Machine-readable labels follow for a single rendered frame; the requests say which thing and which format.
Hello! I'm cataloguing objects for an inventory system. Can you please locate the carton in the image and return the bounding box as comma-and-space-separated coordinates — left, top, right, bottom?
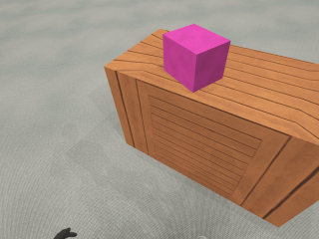
162, 24, 231, 93

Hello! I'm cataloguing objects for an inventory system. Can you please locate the pedestal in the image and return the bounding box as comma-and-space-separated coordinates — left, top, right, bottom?
104, 29, 319, 228

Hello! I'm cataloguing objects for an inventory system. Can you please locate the robot left hand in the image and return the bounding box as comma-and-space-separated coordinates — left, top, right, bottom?
54, 227, 78, 239

